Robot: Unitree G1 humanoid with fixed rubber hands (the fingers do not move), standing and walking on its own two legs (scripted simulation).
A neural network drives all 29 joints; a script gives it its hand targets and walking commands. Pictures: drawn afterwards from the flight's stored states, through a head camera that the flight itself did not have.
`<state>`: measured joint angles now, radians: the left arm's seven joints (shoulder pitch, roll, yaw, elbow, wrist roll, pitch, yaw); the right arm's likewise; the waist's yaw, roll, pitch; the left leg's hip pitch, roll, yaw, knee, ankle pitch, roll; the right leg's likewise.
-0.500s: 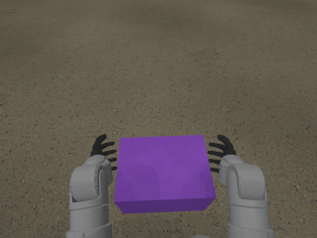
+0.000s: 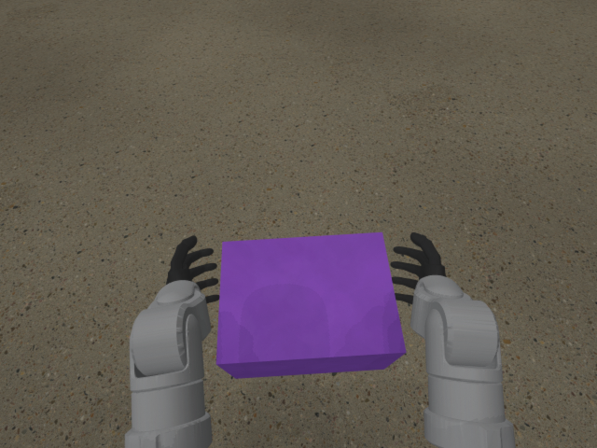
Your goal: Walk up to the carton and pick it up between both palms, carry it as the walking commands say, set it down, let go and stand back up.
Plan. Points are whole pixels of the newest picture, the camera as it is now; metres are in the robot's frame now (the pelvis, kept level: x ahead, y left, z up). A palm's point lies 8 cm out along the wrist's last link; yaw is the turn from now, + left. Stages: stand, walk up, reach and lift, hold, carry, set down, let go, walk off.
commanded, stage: carry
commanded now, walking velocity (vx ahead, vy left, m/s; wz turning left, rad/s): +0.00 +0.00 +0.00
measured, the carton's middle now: (306, 308) +0.32 +0.00 -0.03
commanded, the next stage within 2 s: none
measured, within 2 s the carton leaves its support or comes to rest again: neither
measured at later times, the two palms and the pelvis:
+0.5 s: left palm (245, 243) +0.39 +0.08 +0.05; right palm (462, 256) +0.35 -0.22 +0.04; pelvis +0.08 -0.04 -0.03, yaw -6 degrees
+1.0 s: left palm (355, 231) +0.38 -0.07 +0.07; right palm out of the picture +0.26 -0.35 +0.07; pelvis +0.05 -0.10 -0.01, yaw -25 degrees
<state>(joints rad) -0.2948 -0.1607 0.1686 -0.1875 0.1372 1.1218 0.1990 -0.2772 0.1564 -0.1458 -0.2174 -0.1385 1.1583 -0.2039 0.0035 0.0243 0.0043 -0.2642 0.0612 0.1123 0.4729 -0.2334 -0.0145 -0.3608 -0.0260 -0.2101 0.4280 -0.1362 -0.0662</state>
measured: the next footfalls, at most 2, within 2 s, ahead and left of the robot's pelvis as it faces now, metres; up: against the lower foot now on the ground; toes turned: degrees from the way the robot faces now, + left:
left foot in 0.80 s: +0.15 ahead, +0.05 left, +0.00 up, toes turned -11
right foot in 1.10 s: +0.04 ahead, -0.32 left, +0.00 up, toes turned -36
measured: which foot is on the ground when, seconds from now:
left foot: down 0.00-0.46, up 0.48-0.78, down 0.80-1.00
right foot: down 0.00-0.80, up 0.82-1.00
